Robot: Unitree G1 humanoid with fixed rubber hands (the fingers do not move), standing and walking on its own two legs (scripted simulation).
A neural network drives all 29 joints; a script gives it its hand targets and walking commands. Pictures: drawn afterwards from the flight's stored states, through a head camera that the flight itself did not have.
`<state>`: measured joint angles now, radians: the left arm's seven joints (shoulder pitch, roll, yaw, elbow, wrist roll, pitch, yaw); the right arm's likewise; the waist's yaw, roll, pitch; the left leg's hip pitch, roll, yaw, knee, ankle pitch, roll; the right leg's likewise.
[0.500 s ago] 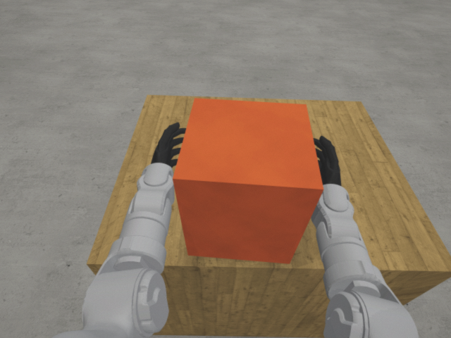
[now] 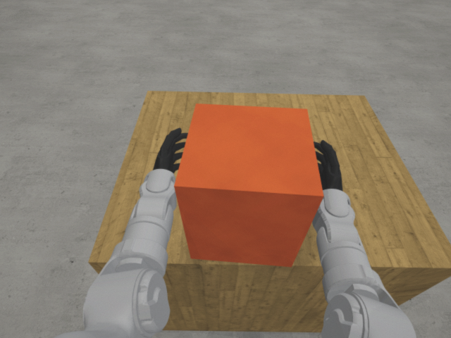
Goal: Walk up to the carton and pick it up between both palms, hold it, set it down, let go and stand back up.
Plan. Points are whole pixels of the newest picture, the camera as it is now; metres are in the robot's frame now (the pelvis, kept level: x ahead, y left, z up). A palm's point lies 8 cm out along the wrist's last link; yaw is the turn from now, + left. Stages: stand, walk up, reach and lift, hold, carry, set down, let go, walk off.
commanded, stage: set down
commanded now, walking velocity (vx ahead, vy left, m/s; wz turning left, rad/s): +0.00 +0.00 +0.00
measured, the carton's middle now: (245, 188) +0.40 -0.06 +0.03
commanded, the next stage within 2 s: none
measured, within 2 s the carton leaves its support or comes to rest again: rests again in 0.24 s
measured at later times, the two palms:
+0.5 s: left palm (167, 175) +0.42 +0.09 +0.06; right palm (326, 193) +0.36 -0.20 +0.06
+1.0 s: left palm (168, 176) +0.42 +0.09 +0.06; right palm (326, 194) +0.36 -0.20 +0.05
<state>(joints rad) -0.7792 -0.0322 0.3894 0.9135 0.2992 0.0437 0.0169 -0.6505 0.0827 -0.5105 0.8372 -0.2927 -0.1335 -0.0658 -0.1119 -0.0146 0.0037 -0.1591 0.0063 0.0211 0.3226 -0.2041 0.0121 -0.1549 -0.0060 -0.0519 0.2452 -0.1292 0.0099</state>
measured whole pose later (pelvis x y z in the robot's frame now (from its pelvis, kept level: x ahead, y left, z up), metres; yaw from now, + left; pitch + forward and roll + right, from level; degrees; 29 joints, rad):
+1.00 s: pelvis +0.00 +0.00 +0.00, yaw -1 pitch +4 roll -1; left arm -0.79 -0.05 0.49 0.98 0.38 -0.12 -0.02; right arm -0.63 0.12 -0.61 0.84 -0.40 -0.26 -0.05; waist -0.09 -0.01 0.02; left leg -0.20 0.01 0.04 0.32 -0.20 0.01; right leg -0.21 -0.01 -0.06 0.25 -0.12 0.01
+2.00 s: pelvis -0.02 -0.01 -0.03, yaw -2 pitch +19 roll -2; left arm -1.02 0.22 -0.04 1.49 -0.19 -0.34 0.07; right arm -0.91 -0.20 0.00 1.37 0.27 -0.33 -0.11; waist -0.09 0.02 -0.20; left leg -0.66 0.06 0.03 0.62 -0.29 0.00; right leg -0.65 0.02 -0.06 0.51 -0.19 -0.01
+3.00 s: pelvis -0.03 -0.02 -0.01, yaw -1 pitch +8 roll -1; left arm -1.16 0.43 -0.06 1.12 -0.30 0.27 0.00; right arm -1.06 -0.30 -0.01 0.99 0.38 0.27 -0.16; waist -0.12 -0.02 -0.10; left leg -0.37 0.04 0.00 0.41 -0.19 -0.02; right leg -0.37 0.03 -0.06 0.33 -0.10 -0.03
